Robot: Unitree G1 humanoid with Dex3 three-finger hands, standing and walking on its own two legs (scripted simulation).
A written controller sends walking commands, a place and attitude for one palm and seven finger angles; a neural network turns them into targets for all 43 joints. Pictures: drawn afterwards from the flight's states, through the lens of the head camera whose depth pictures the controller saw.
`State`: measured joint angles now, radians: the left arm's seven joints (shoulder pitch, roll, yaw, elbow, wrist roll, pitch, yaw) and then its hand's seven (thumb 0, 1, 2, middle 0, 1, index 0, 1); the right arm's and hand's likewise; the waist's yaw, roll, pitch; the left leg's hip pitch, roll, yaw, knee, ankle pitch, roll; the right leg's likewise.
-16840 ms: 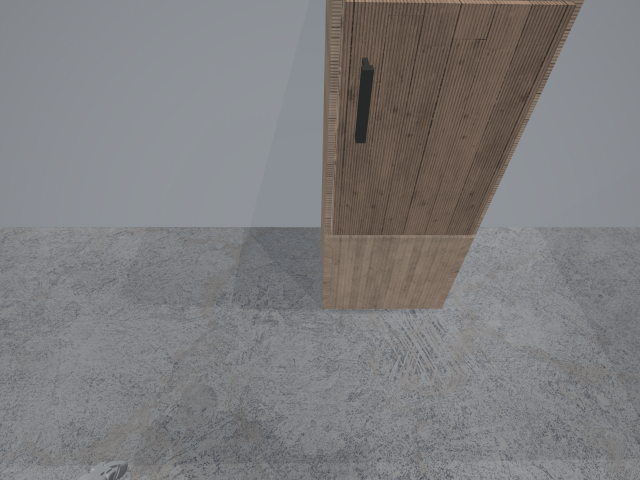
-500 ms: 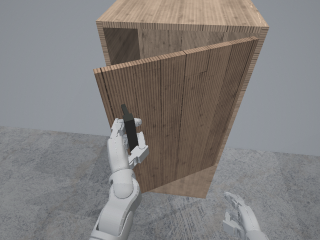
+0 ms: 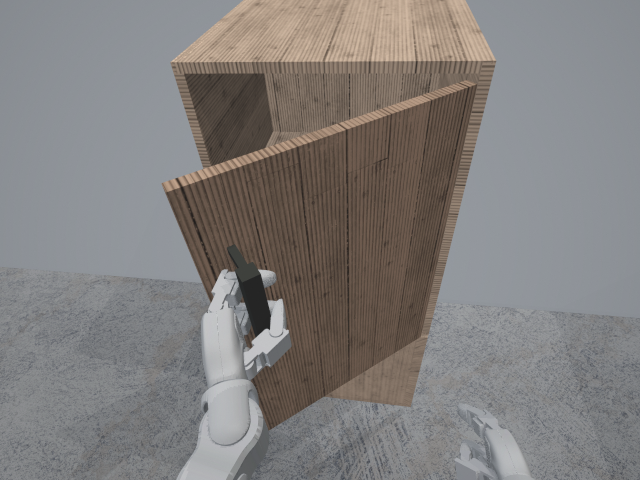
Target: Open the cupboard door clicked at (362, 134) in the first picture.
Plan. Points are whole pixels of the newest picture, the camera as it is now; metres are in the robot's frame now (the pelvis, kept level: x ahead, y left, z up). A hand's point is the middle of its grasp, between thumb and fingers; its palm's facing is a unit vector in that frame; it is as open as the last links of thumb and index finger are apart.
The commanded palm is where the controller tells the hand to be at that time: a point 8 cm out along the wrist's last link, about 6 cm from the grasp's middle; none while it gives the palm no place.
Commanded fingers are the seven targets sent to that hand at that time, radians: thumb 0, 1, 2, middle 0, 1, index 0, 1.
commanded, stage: open thumb and fingers to let go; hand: left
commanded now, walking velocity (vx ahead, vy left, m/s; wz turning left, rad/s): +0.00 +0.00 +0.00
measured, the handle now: (252, 303) +0.30 +0.10 +0.10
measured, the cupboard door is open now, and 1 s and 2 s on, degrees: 39 40 40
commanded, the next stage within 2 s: slide the hand sideways off the handle in 0.70 s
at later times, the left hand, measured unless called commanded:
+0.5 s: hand (269, 325) +0.27 +0.08 +0.10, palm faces +0.26 -0.96 +0.00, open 13.8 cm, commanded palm +0.22 +0.10 +0.11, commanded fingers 0.00 -0.50 0.30 -0.22 -0.70 -0.22 -0.70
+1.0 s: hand (265, 361) +0.23 +0.08 +0.10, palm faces -0.16 -0.99 -0.01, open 16.2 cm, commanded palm +0.21 +0.11 +0.11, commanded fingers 0.00 -0.50 0.30 -0.15 -0.30 -0.15 -0.30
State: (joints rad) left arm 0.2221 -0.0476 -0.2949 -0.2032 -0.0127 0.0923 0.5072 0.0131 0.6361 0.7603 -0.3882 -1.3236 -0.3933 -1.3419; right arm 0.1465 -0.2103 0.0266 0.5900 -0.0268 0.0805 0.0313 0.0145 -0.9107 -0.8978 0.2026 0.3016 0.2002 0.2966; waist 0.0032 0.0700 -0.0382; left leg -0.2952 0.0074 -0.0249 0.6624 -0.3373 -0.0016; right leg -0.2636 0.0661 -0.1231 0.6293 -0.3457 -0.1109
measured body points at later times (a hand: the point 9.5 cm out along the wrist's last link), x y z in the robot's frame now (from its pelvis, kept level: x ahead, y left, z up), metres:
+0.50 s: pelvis +0.01 +0.01 +0.00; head +0.00 -0.01 +0.45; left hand +0.25 +0.13 +0.11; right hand +0.21 -0.19 -0.08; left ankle +0.01 +0.14 -0.72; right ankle +0.00 -0.04 -0.72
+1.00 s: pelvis +0.00 +0.05 -0.01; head -0.01 +0.02 +0.44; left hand +0.23 +0.13 +0.11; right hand +0.18 -0.16 -0.09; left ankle +0.01 +0.14 -0.72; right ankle +0.00 -0.04 -0.72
